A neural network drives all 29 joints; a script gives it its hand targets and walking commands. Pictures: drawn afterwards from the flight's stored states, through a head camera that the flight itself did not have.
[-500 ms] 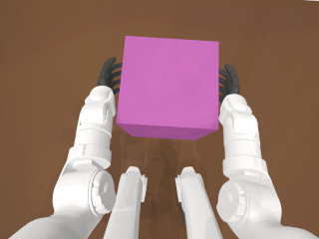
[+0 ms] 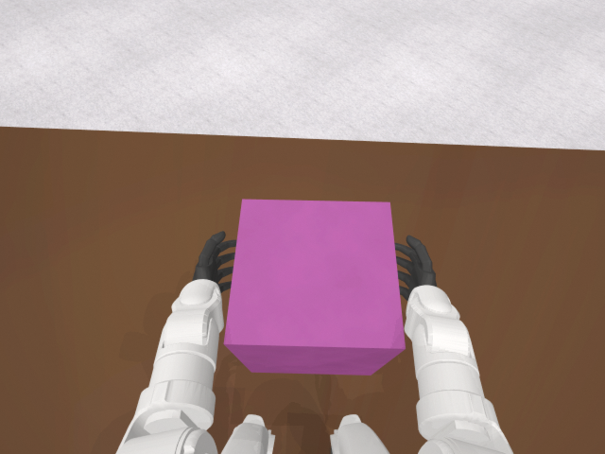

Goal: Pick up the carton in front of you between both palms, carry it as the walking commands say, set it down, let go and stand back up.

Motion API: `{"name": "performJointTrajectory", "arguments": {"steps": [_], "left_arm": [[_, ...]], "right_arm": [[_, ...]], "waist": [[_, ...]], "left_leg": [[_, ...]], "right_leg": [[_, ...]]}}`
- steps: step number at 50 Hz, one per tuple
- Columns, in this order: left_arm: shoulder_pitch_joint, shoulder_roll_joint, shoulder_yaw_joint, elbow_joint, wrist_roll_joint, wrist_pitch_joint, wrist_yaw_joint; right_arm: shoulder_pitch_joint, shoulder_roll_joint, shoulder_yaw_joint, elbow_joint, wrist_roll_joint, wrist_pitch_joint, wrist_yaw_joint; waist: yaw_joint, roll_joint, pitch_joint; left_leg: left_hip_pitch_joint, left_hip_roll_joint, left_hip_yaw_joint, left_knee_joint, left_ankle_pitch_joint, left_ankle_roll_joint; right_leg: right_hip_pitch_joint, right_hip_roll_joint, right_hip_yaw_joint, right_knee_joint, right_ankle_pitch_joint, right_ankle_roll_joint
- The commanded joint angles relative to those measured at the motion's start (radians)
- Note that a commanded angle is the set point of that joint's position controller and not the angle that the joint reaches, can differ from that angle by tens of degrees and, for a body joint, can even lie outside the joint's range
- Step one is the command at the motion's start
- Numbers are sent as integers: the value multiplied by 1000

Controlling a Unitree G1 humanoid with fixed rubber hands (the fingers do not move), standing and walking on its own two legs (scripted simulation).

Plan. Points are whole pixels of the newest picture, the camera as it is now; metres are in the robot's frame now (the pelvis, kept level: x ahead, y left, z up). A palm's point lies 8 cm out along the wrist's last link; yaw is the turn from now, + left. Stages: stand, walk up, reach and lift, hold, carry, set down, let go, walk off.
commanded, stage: reach and lift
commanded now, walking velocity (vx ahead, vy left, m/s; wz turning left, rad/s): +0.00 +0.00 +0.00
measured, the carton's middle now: (313, 296) +0.36 -0.01 -0.10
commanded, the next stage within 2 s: hold in 1.42 s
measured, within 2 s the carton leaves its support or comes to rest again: neither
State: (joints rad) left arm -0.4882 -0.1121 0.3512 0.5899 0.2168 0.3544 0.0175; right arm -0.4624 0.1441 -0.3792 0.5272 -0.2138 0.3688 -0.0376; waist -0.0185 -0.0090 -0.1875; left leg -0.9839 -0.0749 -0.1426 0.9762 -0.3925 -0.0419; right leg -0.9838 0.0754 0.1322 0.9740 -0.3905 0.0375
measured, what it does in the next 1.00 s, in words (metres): rises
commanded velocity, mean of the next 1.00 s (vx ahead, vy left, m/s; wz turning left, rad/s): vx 0.00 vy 0.00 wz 0.00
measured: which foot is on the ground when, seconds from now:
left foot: down 0.00-1.00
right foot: down 0.00-1.00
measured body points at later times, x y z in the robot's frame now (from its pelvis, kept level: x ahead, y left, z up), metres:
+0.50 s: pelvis +0.03 +0.00 +0.07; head -0.01 +0.00 +0.52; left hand +0.32 +0.15 +0.08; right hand +0.32 -0.15 +0.08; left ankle +0.03 +0.14 -0.67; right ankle +0.03 -0.13 -0.67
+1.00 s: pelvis +0.01 +0.00 +0.07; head +0.00 +0.00 +0.52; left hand +0.32 +0.15 +0.09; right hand +0.32 -0.15 +0.09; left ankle +0.03 +0.14 -0.67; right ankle +0.03 -0.13 -0.67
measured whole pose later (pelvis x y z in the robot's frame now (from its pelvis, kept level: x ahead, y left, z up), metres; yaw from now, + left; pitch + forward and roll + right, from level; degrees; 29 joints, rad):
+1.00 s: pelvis +0.01 +0.00 +0.07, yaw +0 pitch -3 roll +0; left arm -0.31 -0.16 0.28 0.36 0.29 0.64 -0.01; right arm -0.30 0.16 -0.29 0.33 -0.30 0.64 0.02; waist 0.00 -0.01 0.01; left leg -0.16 -0.04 -0.15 0.43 -0.21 -0.02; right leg -0.16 0.03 0.14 0.43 -0.21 0.02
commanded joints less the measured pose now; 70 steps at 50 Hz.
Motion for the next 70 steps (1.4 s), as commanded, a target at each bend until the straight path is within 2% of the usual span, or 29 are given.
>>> {"name": "performJointTrajectory", "arguments": {"steps": [1,7,9,10,11,12,13,14,15,17,18,30,32,33,35,36,39,44,46,47,50,54,59,60,64,67,68,69,70], "left_arm": [[-477,-1040,-581,29,-147,-12,-234],[-381,-1025,-668,-105,-178,5,-234],[-331,-1085,-671,-65,-185,45,-232],[-255,-1059,-703,-99,-196,55,-227],[-253,-1052,-697,-114,-210,67,-225],[-279,-1055,-706,-103,-204,83,-225],[-181,-1038,-728,-170,-184,100,-213],[-185,-1043,-678,-108,-168,118,-204],[-115,-1039,-680,-122,-170,124,-209],[-231,-1032,-747,-283,-203,139,-217],[-158,-995,-707,-243,-188,161,-224],[-338,-984,-644,-196,-170,247,-271],[-308,-985,-591,-186,-129,258,-274],[-336,-998,-582,-163,-150,244,-275],[-365,-994,-612,-202,-176,227,-279],[-359,-972,-604,-187,-149,237,-285],[-387,-1024,-625,-226,-173,214,-283],[-401,-995,-584,-182,-157,245,-265],[-374,-984,-611,-233,-145,251,-260],[-353,-1005,-624,-200,-175,261,-257],[-329,-998,-604,-258,-148,258,-261],[-331,-950,-652,-284,-187,271,-260],[-244,-939,-601,-300,-154,282,-249],[-242,-992,-695,-319,-215,281,-251],[-252,-942,-638,-379,-170,286,-250],[-225,-944,-645,-329,-197,301,-262],[-176,-934,-684,-385,-198,302,-258],[-217,-940,-659,-342,-199,320,-257],[-141,-923,-649,-342,-180,323,-262]], "right_arm": [[-485,1016,661,39,163,-16,233],[-379,1052,704,-32,179,21,239],[-343,974,678,-54,142,31,253],[-233,987,707,-4,151,61,252],[-241,966,663,-78,135,60,260],[-214,948,667,-46,130,79,263],[-213,995,737,-93,186,96,262],[-184,949,676,-94,159,109,268],[-211,960,734,-103,191,121,266],[-203,958,727,-153,188,150,268],[-174,1028,772,-167,208,175,262],[-306,956,637,-126,139,236,274],[-283,989,617,-87,124,253,278],[-327,981,613,-124,146,243,278],[-360,967,639,-148,135,230,277],[-311,996,608,-132,129,222,275],[-388,994,640,-150,151,223,292],[-356,961,603,-90,120,249,292],[-409,983,640,-141,166,236,300],[-340,951,633,-173,142,242,298],[-385,959,661,-206,143,254,295],[-248,943,641,-180,144,268,279],[-277,928,640,-234,156,285,282],[-229,948,703,-298,189,266,285],[-251,966,714,-266,193,290,276],[-203,935,676,-267,154,310,261],[-169,937,704,-286,175,315,264],[-196,928,679,-306,164,318,266],[-189,935,713,-334,202,312,266]], "waist": [[31,17,-557],[39,-5,-441],[-32,25,-419],[9,2,-379],[-63,7,-318],[-60,70,-331],[45,58,-280],[-34,65,-256],[38,39,-199],[5,24,-174],[55,-34,-191],[-10,26,-28],[41,42,12],[-11,13,2],[25,-46,-36],[-21,24,-20],[27,6,-72],[-18,-15,-34],[65,39,-40],[-36,24,-66],[41,-14,-110],[-35,-6,-122],[41,-41,-33],[-11,1,-71],[56,10,-126],[5,-42,-77],[48,2,-81],[-13,-16,-70],[34,20,-40]], "left_leg": [[380,-63,98,-168,344,27],[567,-55,82,-299,434,25],[662,-44,60,-351,437,11],[673,-22,47,-382,446,14],[696,-27,57,-417,474,2],[746,-34,39,-435,535,-3],[770,-7,23,-465,558,3],[827,-16,35,-496,553,-6],[780,-21,39,-508,501,10],[802,-24,53,-535,507,3],[862,-19,49,-557,469,29],[817,-27,75,-621,216,27],[806,-22,65,-633,184,35],[872,-20,78,-612,180,37],[851,-7,73,-613,174,39],[801,-27,85,-595,166,27],[830,-20,80,-597,230,32],[866,-14,70,-599,185,28],[847,-21,85,-614,206,35],[909,-8,69,-633,268,25],[898,-24,72,-630,281,32],[963,-23,73,-612,412,17],[870,-37,79,-661,389,29],[906,-35,73,-642,418,24],[994,-40,75,-630,466,27],[941,-26,75,-647,417,35],[932,-34,69,-667,449,31],[988,-33,89,-656,443,20],[945,-41,80,-661,445,27]], "right_leg": [[460,53,-72,-179,350,-15],[608,52,-69,-299,435,-3],[680,52,-69,-348,443,-18],[685,38,-78,-376,426,-26],[682,52,-78,-397,464,-23],[723,33,-54,-435,493,-31],[727,40,-80,-440,465,-24],[768,37,-73,-476,490,-32],[800,32,-68,-514,460,-30],[853,36,-71,-537,470,-27],[850,38,-68,-554,436,-13],[928,20,-67,-612,255,-31],[879,6,-69,-624,211,-35],[839,19,-75,-617,184,-30],[863,23,-94,-600,165,-33],[886,16,-74,-608,181,-42],[884,27,-89,-598,215,-27],[862,19,-87,-603,173,-39],[889,7,-74,-604,208,-25],[868,36,-91,-605,255,-26],[930,30,-88,-606,274,-20],[957,21,-82,-624,422,-32],[991,37,-94,-633,425,-5],[988,33,-63,-635,431,-18],[966,9,-61,-641,484,-2],[990,32,-65,-632,453,-4],[1021,18,-57,-640,538,2],[961,19,-77,-659,455,-5],[979,28,-71,-651,453,-5]]}}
